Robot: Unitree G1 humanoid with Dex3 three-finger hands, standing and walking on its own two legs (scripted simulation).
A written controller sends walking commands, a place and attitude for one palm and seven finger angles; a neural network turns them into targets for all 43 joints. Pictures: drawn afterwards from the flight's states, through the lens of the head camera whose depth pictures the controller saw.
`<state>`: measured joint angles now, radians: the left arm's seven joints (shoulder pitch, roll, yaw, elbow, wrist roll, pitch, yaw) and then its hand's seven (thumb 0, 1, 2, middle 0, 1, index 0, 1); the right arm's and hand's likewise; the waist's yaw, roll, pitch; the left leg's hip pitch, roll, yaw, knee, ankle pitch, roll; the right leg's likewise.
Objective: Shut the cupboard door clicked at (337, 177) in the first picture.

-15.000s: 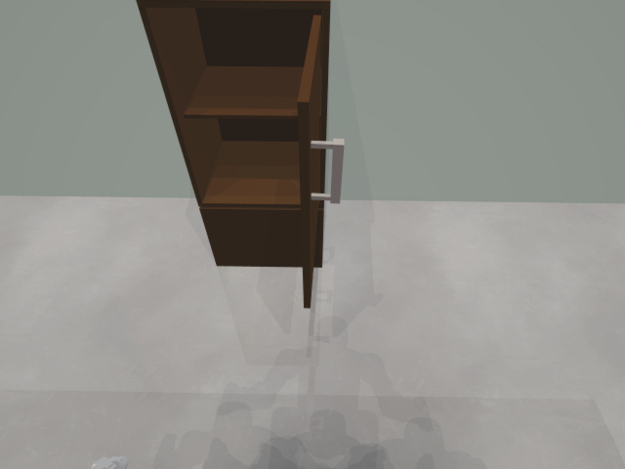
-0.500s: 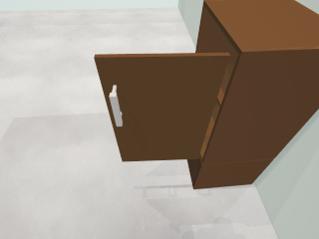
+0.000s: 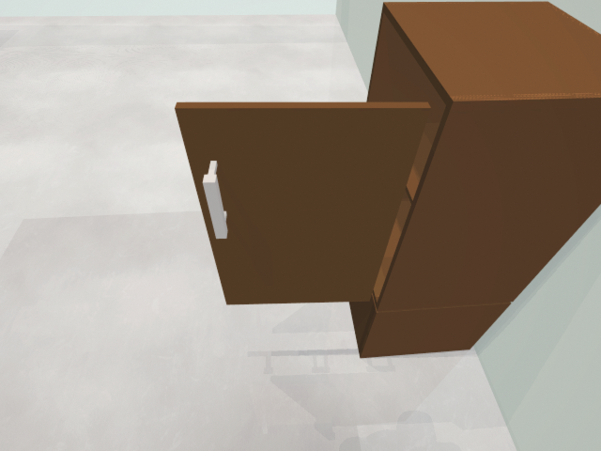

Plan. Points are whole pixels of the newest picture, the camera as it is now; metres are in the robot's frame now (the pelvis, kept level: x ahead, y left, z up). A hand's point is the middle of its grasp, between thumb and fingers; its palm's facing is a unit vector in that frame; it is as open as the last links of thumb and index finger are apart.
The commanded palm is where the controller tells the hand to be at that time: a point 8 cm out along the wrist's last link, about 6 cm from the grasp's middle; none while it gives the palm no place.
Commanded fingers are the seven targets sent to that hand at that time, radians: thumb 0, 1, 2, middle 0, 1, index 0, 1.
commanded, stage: look again from close up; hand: left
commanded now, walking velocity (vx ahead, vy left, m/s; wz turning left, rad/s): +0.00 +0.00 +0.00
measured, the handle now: (217, 200) +0.52 +0.18 +0.01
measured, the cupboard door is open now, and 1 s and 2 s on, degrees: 87 87 87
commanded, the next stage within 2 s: shuffle to correct the standing spot in 0.34 s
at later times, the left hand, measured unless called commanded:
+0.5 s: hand out of the picture -0.01 +0.16 -0.18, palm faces +0.02 -0.99 -0.16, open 7.4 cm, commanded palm none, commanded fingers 0.00 0.90 0.90 -0.20 -0.30 -0.20 -0.30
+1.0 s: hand out of the picture +0.03 +0.13 -0.19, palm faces +0.16 -0.98 -0.14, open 7.4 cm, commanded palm none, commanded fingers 0.00 0.90 0.90 -0.20 -0.30 -0.20 -0.30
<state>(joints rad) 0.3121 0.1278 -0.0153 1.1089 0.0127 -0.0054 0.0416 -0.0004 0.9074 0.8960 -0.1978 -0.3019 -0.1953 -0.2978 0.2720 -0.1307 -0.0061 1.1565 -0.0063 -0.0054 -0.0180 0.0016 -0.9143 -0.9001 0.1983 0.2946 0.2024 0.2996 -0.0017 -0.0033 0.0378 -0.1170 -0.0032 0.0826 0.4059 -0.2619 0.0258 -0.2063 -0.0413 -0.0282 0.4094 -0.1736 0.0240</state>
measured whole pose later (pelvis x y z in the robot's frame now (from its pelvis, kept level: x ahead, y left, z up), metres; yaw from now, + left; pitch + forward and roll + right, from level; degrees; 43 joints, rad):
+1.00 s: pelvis +0.08 -0.02 -0.01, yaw +5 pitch +0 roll -1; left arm 0.35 0.10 0.01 1.08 0.01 0.00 0.05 0.00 0.91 0.90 -0.20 -0.30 -0.19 -0.30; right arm 0.25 -0.14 -0.04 1.10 0.00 0.00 -0.05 0.00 -0.91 -0.90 0.20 0.29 0.20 0.30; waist 0.01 -0.02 0.09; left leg -0.21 0.03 0.08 0.59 -0.34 0.01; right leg -0.17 -0.05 -0.13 0.59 -0.38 0.00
